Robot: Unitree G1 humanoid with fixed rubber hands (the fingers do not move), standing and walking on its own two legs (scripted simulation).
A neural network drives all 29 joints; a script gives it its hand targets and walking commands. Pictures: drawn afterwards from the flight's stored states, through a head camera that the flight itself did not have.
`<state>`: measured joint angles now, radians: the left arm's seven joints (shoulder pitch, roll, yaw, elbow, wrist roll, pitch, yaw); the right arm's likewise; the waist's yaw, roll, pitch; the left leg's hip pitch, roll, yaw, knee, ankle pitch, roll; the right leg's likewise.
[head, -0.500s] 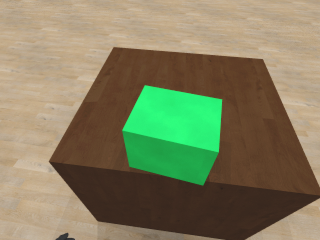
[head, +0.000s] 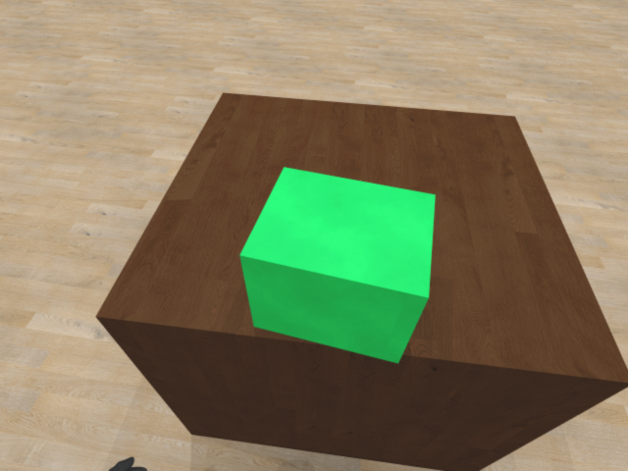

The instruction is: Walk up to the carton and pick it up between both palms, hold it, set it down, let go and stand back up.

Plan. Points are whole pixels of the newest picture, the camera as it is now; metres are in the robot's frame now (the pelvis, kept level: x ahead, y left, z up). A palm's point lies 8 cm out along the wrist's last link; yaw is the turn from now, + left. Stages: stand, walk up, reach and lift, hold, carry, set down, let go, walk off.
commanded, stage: walk up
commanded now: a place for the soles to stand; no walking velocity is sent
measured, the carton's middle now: (340, 263) +0.40 -0.04 +0.03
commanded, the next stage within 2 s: none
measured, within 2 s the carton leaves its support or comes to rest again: neither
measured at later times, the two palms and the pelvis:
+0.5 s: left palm out of the picture +0.11 +0.28 -0.10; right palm out of the picture +0.07 -0.28 -0.11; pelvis +0.00 +0.00 +0.00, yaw +0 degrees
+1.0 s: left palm out of the picture +0.11 +0.27 -0.10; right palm out of the picture +0.07 -0.29 -0.11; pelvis -0.01 -0.01 +0.00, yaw -1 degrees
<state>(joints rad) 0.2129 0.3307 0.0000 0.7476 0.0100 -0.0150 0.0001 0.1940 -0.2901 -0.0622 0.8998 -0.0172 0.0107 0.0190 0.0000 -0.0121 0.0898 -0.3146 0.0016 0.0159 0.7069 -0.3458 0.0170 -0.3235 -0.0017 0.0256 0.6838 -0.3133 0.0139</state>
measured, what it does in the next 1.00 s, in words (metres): stands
